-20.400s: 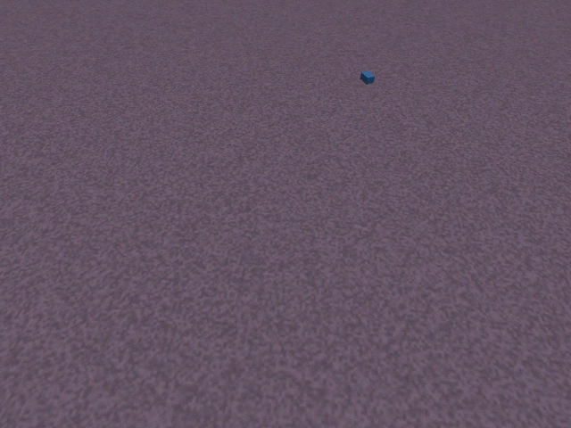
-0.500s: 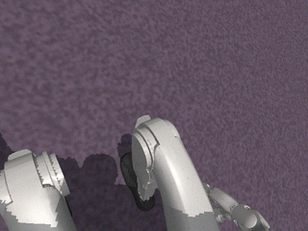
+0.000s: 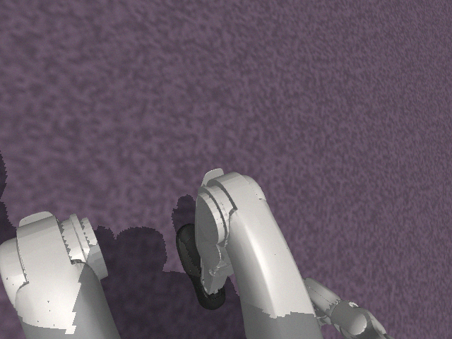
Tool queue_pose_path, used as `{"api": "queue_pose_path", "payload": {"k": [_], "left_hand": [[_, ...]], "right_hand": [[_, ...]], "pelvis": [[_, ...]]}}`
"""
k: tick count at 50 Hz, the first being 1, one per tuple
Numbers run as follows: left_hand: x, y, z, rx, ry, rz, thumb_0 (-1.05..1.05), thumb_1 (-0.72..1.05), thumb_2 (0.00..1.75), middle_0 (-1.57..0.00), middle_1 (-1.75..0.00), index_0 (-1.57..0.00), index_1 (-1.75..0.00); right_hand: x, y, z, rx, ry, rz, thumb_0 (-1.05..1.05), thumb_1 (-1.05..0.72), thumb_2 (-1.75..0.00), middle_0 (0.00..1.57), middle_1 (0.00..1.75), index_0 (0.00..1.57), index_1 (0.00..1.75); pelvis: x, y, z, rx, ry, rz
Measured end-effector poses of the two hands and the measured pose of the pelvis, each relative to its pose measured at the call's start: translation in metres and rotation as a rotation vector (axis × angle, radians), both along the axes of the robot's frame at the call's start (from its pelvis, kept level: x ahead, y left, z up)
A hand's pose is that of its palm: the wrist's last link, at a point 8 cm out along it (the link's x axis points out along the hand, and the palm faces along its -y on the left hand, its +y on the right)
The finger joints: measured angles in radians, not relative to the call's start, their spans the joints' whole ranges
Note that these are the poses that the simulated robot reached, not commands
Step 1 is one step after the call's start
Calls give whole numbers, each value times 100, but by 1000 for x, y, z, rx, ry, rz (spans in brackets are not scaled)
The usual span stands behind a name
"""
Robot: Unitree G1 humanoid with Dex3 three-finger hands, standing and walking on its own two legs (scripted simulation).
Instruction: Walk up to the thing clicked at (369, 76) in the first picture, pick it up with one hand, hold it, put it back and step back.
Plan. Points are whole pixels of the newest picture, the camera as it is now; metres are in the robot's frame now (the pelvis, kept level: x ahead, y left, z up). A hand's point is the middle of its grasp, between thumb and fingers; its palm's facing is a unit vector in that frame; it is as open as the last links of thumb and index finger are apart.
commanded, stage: close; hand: left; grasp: from above
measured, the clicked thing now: out of the picture +0.41 +0.32 -0.28
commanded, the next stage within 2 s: settle in 1.24 s
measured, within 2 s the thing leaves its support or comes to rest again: leaves its support in 1.70 s
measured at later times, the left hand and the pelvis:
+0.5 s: hand out of the picture +0.40 +0.32 -0.25, palm faces -0.48 -0.19 -0.85, open 11.4 cm; pelvis +0.00 +0.00 +0.00, yaw +0 degrees
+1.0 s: hand out of the picture +0.41 +0.32 -0.25, palm faces -0.42 -0.16 -0.89, open 9.0 cm; pelvis +0.00 +0.00 +0.00, yaw +0 degrees
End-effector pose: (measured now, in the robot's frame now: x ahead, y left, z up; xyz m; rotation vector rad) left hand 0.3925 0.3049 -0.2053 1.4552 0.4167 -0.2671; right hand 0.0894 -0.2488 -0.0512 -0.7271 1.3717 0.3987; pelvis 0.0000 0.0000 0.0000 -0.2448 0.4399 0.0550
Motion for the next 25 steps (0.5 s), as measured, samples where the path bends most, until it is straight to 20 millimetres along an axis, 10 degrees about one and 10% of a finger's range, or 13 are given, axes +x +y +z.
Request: {"api": "queue_pose_path", "payload": {"k": [25], "left_hand": [[14, 23, 8, -28, 94, 133, 0, -8, 67, -30, -77, -40, -75]], "right_hand": [[-19, 0, -3, 13, 32, -73, 0, -89, -89, 20, 30, 20, 30]], "pelvis": [[1, -3, 1, 10, 17, 2]]}}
